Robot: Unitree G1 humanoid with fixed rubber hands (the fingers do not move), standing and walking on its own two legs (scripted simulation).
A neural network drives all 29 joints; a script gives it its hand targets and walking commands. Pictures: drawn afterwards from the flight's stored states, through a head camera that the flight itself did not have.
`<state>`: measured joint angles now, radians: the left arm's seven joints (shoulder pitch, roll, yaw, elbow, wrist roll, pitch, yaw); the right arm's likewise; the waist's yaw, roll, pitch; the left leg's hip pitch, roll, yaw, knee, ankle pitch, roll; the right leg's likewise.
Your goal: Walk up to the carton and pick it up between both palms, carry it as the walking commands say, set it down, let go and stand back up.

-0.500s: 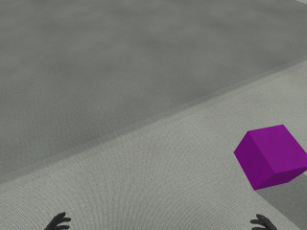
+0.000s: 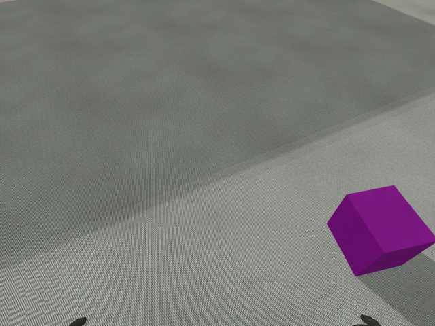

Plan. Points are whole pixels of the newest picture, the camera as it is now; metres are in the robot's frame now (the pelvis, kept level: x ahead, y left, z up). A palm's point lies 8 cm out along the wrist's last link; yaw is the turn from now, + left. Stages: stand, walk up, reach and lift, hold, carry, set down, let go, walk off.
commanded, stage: stand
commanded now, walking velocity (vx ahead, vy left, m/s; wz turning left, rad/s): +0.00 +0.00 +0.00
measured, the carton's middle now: (374, 230) +0.61 -0.72 -0.64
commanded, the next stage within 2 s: walk up in 1.64 s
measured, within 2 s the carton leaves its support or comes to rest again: neither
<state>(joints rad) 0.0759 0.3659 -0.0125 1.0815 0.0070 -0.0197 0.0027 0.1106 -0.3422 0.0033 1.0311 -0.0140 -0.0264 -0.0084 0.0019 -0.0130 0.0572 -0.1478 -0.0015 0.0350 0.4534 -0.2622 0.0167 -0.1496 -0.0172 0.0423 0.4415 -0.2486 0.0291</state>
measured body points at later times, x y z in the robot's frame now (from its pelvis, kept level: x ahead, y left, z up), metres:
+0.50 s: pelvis +0.00 +0.00 +0.01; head +0.01 +0.00 +0.45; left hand +0.08 +0.31 -0.12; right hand +0.09 -0.30 -0.12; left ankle -0.01 +0.11 -0.74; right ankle +0.00 -0.14 -0.74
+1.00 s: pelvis +0.00 -0.01 +0.01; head +0.01 -0.01 +0.46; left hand +0.10 +0.29 -0.12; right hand +0.09 -0.32 -0.12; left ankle -0.01 +0.11 -0.74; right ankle +0.00 -0.14 -0.74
